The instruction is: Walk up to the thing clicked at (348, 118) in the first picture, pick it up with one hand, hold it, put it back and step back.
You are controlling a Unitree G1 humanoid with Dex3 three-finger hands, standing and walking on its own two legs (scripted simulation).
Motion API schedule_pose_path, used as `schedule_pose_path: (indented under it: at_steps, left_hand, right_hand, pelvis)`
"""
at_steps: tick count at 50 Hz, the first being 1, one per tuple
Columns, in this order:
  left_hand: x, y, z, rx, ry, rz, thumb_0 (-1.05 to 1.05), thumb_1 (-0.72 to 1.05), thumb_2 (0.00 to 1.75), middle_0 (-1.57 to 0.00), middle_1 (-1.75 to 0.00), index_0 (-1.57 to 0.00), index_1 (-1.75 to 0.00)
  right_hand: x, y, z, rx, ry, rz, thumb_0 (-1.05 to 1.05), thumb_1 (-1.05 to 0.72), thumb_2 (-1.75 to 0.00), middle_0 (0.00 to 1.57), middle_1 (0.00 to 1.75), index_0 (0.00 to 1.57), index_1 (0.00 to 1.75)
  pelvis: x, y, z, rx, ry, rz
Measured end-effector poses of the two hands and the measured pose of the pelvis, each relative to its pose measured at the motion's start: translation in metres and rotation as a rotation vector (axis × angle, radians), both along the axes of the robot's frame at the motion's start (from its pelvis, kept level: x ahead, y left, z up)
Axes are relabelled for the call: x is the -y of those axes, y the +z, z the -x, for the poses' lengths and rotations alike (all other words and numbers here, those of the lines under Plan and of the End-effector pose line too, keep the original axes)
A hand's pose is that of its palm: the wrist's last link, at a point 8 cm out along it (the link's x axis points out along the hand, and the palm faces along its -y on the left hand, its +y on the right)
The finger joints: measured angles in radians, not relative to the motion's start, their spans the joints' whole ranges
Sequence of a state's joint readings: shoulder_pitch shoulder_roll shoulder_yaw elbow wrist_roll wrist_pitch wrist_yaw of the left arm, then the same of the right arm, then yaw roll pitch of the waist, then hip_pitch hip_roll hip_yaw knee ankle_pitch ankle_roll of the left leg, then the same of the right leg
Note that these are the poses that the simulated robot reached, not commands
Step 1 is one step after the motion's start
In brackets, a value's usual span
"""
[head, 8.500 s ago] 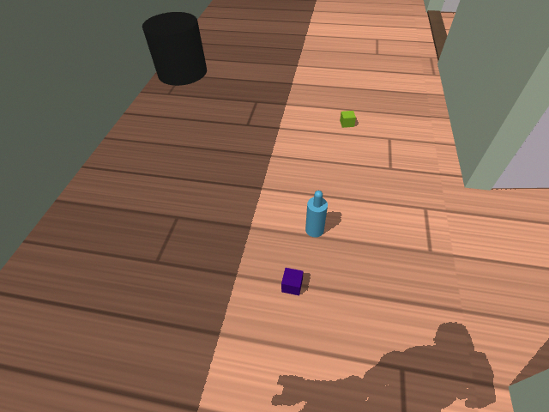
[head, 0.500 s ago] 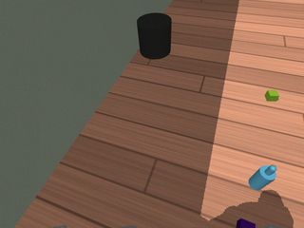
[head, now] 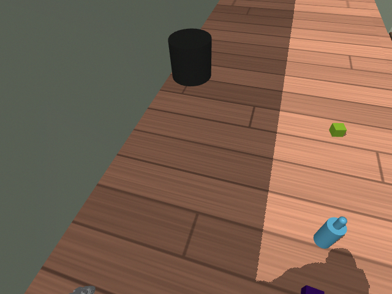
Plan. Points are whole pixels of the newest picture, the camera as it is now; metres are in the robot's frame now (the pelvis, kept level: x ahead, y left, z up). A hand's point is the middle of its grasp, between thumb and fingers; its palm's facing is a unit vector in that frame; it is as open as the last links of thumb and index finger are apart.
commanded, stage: stand
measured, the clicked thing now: (337, 129) +1.22 -0.93 -0.75
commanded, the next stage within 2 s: none
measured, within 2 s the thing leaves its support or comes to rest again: neither
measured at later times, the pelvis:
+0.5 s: pelvis +0.00 +0.01 +0.00, yaw +1 degrees
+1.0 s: pelvis +0.00 +0.01 +0.00, yaw +1 degrees
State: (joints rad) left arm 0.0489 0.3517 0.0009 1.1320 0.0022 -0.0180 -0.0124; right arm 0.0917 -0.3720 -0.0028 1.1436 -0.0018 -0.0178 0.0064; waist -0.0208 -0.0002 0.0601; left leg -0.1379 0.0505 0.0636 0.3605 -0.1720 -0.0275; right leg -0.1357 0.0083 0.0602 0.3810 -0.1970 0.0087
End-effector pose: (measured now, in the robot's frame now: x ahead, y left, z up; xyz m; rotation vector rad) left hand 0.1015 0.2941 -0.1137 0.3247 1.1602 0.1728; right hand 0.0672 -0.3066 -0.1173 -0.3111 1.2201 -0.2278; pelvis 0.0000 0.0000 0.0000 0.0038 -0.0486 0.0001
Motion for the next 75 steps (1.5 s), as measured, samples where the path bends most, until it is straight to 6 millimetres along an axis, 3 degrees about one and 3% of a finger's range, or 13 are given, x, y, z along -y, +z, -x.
schedule_pose_path:
  at_steps: [27, 51, 75]
  left_hand:
    - [-0.012, -0.004, 0.050, -0.087, 0.061, -0.007, 0.01, 0.91, 0.90, -0.20, -0.30, -0.20, -0.30]
    - [-0.014, -0.002, 0.028, -0.047, 0.040, -0.003, 0.01, 0.91, 0.90, -0.20, -0.30, -0.20, -0.30]
    - [-0.017, -0.004, 0.030, -0.079, 0.055, -0.005, 0.01, 0.91, 0.90, -0.20, -0.30, -0.20, -0.30]
  right_hand:
    - [-0.017, -0.001, -0.009, -0.003, 0.033, -0.027, 0.00, -0.90, -0.90, 0.20, 0.30, 0.21, 0.29]
    - [-0.019, 0.001, -0.011, -0.010, 0.029, -0.016, 0.00, -0.90, -0.90, 0.20, 0.30, 0.21, 0.29]
    - [-0.022, 0.001, -0.025, -0.023, 0.042, -0.013, 0.00, -0.90, -0.90, 0.20, 0.30, 0.21, 0.29]
  pelvis:
    - [-0.006, 0.002, 0.005, -0.005, 0.016, 0.003]
    - [-0.010, 0.003, -0.003, -0.007, 0.024, 0.003]
    - [-0.012, 0.003, -0.013, -0.016, 0.031, 0.004]
